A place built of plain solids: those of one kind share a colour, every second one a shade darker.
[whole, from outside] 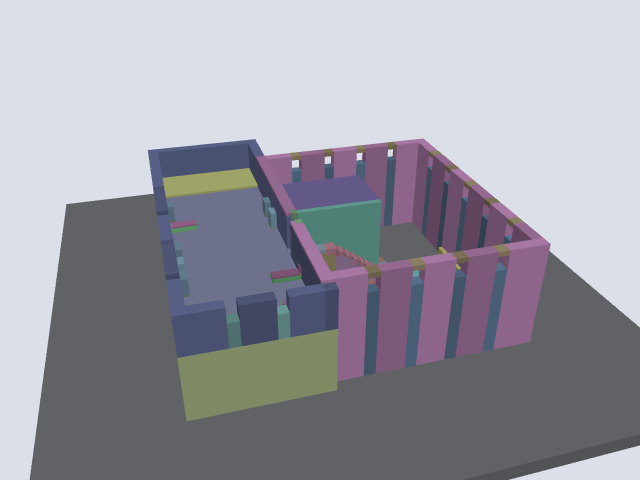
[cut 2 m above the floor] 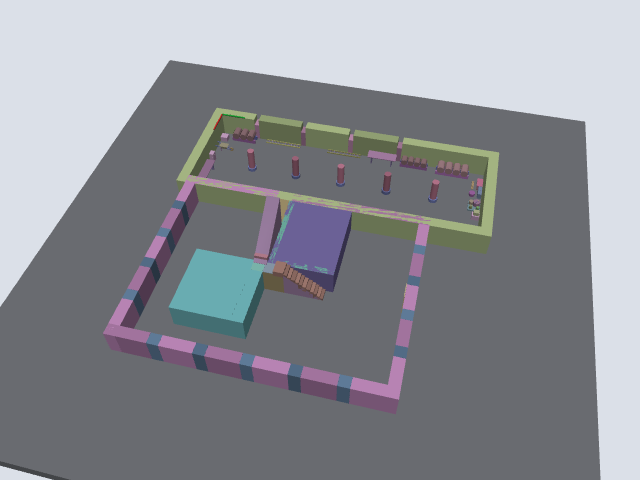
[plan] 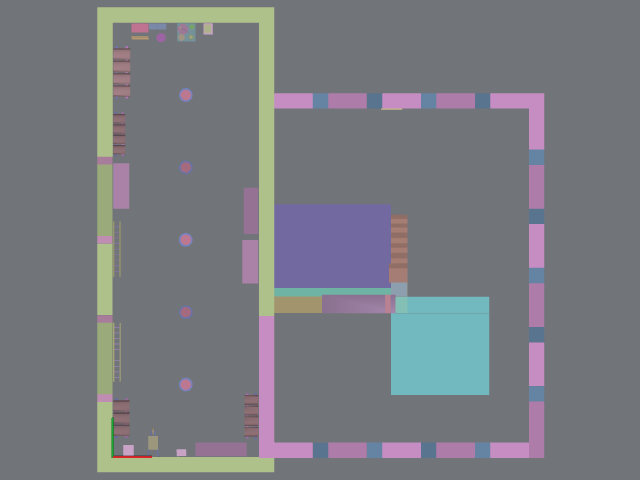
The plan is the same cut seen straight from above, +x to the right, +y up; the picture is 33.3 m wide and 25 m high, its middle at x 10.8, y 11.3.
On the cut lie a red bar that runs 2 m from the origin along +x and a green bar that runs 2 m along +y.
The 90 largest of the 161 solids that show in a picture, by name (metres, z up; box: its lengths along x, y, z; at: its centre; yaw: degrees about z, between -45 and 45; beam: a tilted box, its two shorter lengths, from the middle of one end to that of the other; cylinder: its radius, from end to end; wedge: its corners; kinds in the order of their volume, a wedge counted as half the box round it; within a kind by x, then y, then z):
{
 "wall_vestibule_1": {"box": [0.8, 7.39, 8.08], "at": [8.02, 3.65, 3.74]},
 "wall_vestibule_2": {"box": [0.8, 10.45, 8.08], "at": [8.02, 13.73, 3.74]},
 "wall_vestibule_3": {"box": [2.81, 0.8, 8.08], "at": [9.02, 0.35, 3.74]},
 "wall_vestibule_4": {"box": [2.81, 0.8, 8.08], "at": [9.02, 18.55, 3.74]},
 "wall_vestibule_5": {"box": [2.01, 0.8, 8.08], "at": [12.23, 0.35, 3.74]},
 "wall_vestibule_6": {"box": [2.01, 0.8, 8.08], "at": [12.23, 18.55, 3.74]},
 "wall_vestibule_7": {"box": [2.01, 0.8, 8.08], "at": [15.05, 0.35, 3.74]},
 "wall_vestibule_8": {"box": [2.01, 0.8, 8.08], "at": [15.05, 18.55, 3.74]},
 "wall_vestibule_9": {"box": [2.01, 0.8, 8.08], "at": [17.86, 0.35, 3.74]},
 "wall_vestibule_10": {"box": [2.01, 0.8, 8.08], "at": [17.86, 18.55, 3.74]},
 "wall_vestibule_11": {"box": [2.81, 0.8, 8.08], "at": [21.07, 0.35, 3.74]},
 "wall_vestibule_12": {"box": [2.81, 0.8, 8.08], "at": [21.07, 18.55, 3.74]},
 "wall_vestibule_13": {"box": [0.8, 2.94, 8.08], "at": [22.08, 1.42, 3.74]},
 "wall_vestibule_14": {"box": [0.8, 2.28, 8.08], "at": [22.08, 4.83, 3.74]},
 "wall_vestibule_15": {"box": [0.8, 2.28, 8.08], "at": [22.08, 7.91, 3.74]},
 "wall_vestibule_16": {"box": [0.8, 2.28, 8.08], "at": [22.08, 10.99, 3.74]},
 "wall_vestibule_17": {"box": [0.8, 2.28, 8.08], "at": [22.08, 14.07, 3.74]},
 "wall_vestibule_18": {"box": [0.8, 2.94, 8.08], "at": [22.08, 17.48, 3.74]},
 "wall_undercroft_1": {"box": [0.8, 3.66, 5.07], "at": [-0.4, 1.03, 2.23]},
 "wall_undercroft_2": {"box": [0.8, 3.72, 5.07], "at": [-0.4, 5.12, 2.23]},
 "wall_undercroft_3": {"box": [0.8, 3.72, 5.07], "at": [-0.4, 9.25, 2.23]},
 "wall_undercroft_4": {"box": [0.8, 3.72, 5.07], "at": [-0.4, 13.37, 2.23]},
 "wall_undercroft_5": {"box": [0.8, 7.79, 5.07], "at": [-0.4, 19.53, 2.23]},
 "wall_undercroft_6": {"box": [9.22, 0.8, 5.07], "at": [3.81, -0.4, 2.23]},
 "wall_undercroft_7": {"box": [9.22, 0.8, 5.07], "at": [3.81, 23.02, 2.23]},
 "wall_undercroft_8": {"box": [0.8, 24.22, 5.07], "at": [8.02, 11.31, 2.23]},
 "wall_core_1": {"box": [6.07, 4.81, 7.83], "at": [11.46, 10.76, 3.87]},
 "wall_dorter_1": {"box": [0.8, 3.59, 2.8], "at": [-0.4, 0.99, 6.18]},
 "wall_dorter_2": {"box": [0.8, 3.57, 2.8], "at": [-0.4, 5.12, 6.18]},
 "wall_dorter_3": {"box": [0.8, 3.57, 2.8], "at": [-0.4, 9.25, 6.18]},
 "wall_dorter_4": {"box": [0.8, 3.57, 2.8], "at": [-0.4, 13.37, 6.18]},
 "wall_dorter_5": {"box": [0.8, 7.71, 2.8], "at": [-0.4, 19.56, 6.18]},
 "wall_dorter_6": {"box": [2.85, 0.8, 2.8], "at": [0.63, -0.4, 6.18]},
 "wall_dorter_7": {"box": [2.11, 0.8, 2.8], "at": [3.81, -0.4, 6.18]},
 "wall_dorter_8": {"box": [9.22, 0.8, 2.8], "at": [3.81, 23.02, 6.18]},
 "wall_dorter_9": {"box": [2.85, 0.8, 2.8], "at": [6.99, -0.4, 6.18]},
 "wall_dorter_10": {"box": [0.8, 8.29, 2.8], "at": [8.02, 3.35, 6.18]},
 "wall_dorter_11": {"box": [0.8, 15.07, 2.8], "at": [8.02, 15.89, 6.18]},
 "floor_dorter_1": {"box": [7.62, 22.62, 0.4], "at": [3.81, 11.31, 4.88]},
 "floor_podium_1": {"box": [5.13, 4.27, 2.56], "at": [17.06, 5.36, 0.98]},
 "floor_podium_2": {"box": [4.27, 0.86, 2.56], "at": [17.49, 7.92, 0.98]},
 "wall_vestibule_under_light_1": {"box": [0.8, 0.8, 6.73], "at": [10.83, 0.35, 3.06]},
 "wall_vestibule_under_light_2": {"box": [0.8, 0.8, 6.73], "at": [10.83, 18.55, 3.06]},
 "wall_vestibule_under_light_3": {"box": [0.8, 0.8, 6.73], "at": [13.64, 0.35, 3.06]},
 "wall_vestibule_under_light_4": {"box": [0.8, 0.8, 6.73], "at": [13.64, 18.55, 3.06]},
 "wall_vestibule_under_light_5": {"box": [0.8, 0.8, 6.73], "at": [16.46, 0.35, 3.06]},
 "wall_vestibule_under_light_6": {"box": [0.8, 0.8, 6.73], "at": [16.46, 18.55, 3.06]},
 "wall_vestibule_under_light_7": {"box": [0.8, 0.8, 6.73], "at": [19.27, 0.35, 3.06]},
 "wall_vestibule_under_light_8": {"box": [0.8, 0.8, 6.73], "at": [19.27, 18.55, 3.06]},
 "wall_vestibule_under_light_9": {"box": [0.8, 0.8, 6.73], "at": [22.08, 3.29, 3.06]},
 "wall_vestibule_under_light_10": {"box": [0.8, 0.8, 6.73], "at": [22.08, 6.37, 3.06]},
 "wall_vestibule_under_light_11": {"box": [0.8, 0.8, 6.73], "at": [22.08, 9.45, 3.06]},
 "wall_vestibule_under_light_12": {"box": [0.8, 0.8, 6.73], "at": [22.08, 12.53, 3.06]},
 "wall_vestibule_under_light_13": {"box": [0.8, 0.8, 6.73], "at": [22.08, 15.61, 3.06]},
 "wall_left_1": {"box": [6.07, 0.45, 5.82], "at": [11.46, 8.58, 4.87]},
 "wall_left_2": {"box": [0.45, 4.81, 8.08], "at": [14.27, 10.76, 3.74]},
 "mass_under_head_1": {"box": [2.49, 0.96, 2.82], "at": [9.67, 7.97, 3.37]},
 "mass_under_head_2": {"box": [0.96, 1.47, 2.26], "at": [14.87, 9.09, 0.83]},
 "fill_under_steps_1": {"wedge": [[10.9, 7.49, 1.96], [10.9, 7.49, 4.83], [10.9, 8.45, 1.96], [10.9, 8.45, 4.83], [14.73, 7.49, 1.96], [14.73, 7.49, 2.02], [14.73, 8.45, 1.96], [14.73, 8.45, 2.02]]},
 "fill_under_steps_2": {"wedge": [[14.39, 9.81, -0.3], [14.39, 9.81, 2.01], [14.39, 12.87, -0.3], [14.39, 12.87, -0.24], [15.35, 9.81, -0.3], [15.35, 9.81, 2.01], [15.35, 12.87, -0.3], [15.35, 12.87, -0.24]]},
 "floor_dais_1": {"box": [7.62, 3.77, 0.18], "at": [3.81, 20.73, 5.17]},
 "pier_undercroft_1": {"cylinder": 0.27, "from": [3.81, 3.77, 0.28], "to": [3.81, 3.77, 3.02]},
 "pier_undercroft_2": {"cylinder": 0.27, "from": [3.81, 7.54, 0.26], "to": [3.81, 7.54, 3.02]},
 "pier_undercroft_3": {"cylinder": 0.27, "from": [3.81, 11.31, 0.3], "to": [3.81, 11.31, 3.02]},
 "pier_undercroft_4": {"cylinder": 0.27, "from": [3.81, 15.08, 0.3], "to": [3.81, 15.08, 3.02]},
 "pier_undercroft_5": {"cylinder": 0.27, "from": [3.81, 18.85, 0.3], "to": [3.81, 18.85, 3.02]},
 "aumbry_carcase_dorter_1": {"box": [0.41, 0.96, 1.16], "at": [0.24, 6.82, 5.75]},
 "aumbry_carcase_dorter_2": {"box": [0.41, 0.98, 1.18], "at": [0.24, 8.63, 5.76]},
 "aumbry_carcase_dorter_3": {"box": [0.43, 1.01, 1.17], "at": [0.25, 15.11, 5.76]},
 "aumbry_carcase_dorter_4": {"box": [0.44, 1.01, 1.16], "at": [0.26, 5.0, 5.75]},
 "aumbry_carcase_dorter_5": {"box": [0.46, 0.94, 1.12], "at": [7.35, 13.9, 5.73]},
 "aumbry_carcase_dorter_6": {"box": [0.44, 1.02, 1.18], "at": [7.36, 11.94, 5.76]},
 "wall_undercroft_under_light_1": {"box": [0.8, 0.4, 1.75], "at": [-0.4, 3.06, 0.57]},
 "wall_undercroft_under_light_2": {"box": [0.8, 0.4, 1.75], "at": [-0.4, 7.19, 0.57]},
 "wall_undercroft_under_light_3": {"box": [0.8, 0.4, 1.75], "at": [-0.4, 11.31, 0.57]},
 "wall_undercroft_under_light_4": {"box": [0.8, 0.4, 1.75], "at": [-0.4, 15.43, 0.57]},
 "wall_dorter_under_light_1": {"box": [0.7, 0.8, 1.75], "at": [2.4, -0.4, 5.66]},
 "wall_dorter_under_light_2": {"box": [0.7, 0.8, 1.75], "at": [5.21, -0.4, 5.66]},
 "parapet_podium_1": {"box": [0.3, 5.13, 1.01], "at": [19.47, 5.79, 2.76]},
 "wall_vestibule_over_light_1": {"box": [0.8, 0.8, 0.35], "at": [10.83, 0.35, 7.61]},
 "wall_vestibule_over_light_2": {"box": [0.8, 0.8, 0.35], "at": [10.83, 18.55, 7.61]},
 "wall_vestibule_over_light_3": {"box": [0.8, 0.8, 0.35], "at": [13.64, 0.35, 7.61]},
 "wall_vestibule_over_light_4": {"box": [0.8, 0.8, 0.35], "at": [13.64, 18.55, 7.61]},
 "wall_vestibule_over_light_5": {"box": [0.8, 0.8, 0.35], "at": [16.46, 0.35, 7.61]},
 "wall_vestibule_over_light_6": {"box": [0.8, 0.8, 0.35], "at": [19.27, 0.35, 7.61]},
 "bed_frame_dorter_1": {"box": [1.88, 0.77, 0.34], "at": [0.97, 13.28, 5.25]},
 "bed_frame_dorter_2": {"box": [1.89, 0.79, 0.31], "at": [6.64, 4.78, 5.23]},
 "wall_wallhead_1": {"box": [0.45, 0.6, 3.0], "at": [8.2, 8.65, 6.28]},
 "floor_head_the_stone_1": {"box": [1.77, 0.96, 0.3], "at": [9.31, 7.97, 4.93]},
 "floor_turn_1": {"box": [1.24, 0.86, 0.3], "at": [14.73, 7.92, 2.11]}
}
